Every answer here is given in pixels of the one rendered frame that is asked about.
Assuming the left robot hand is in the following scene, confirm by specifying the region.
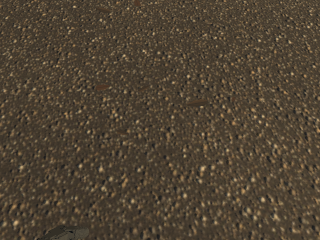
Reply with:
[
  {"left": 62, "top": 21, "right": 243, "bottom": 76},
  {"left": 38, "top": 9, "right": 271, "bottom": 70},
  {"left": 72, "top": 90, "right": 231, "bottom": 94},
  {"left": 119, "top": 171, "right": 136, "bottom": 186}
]
[{"left": 37, "top": 224, "right": 89, "bottom": 240}]

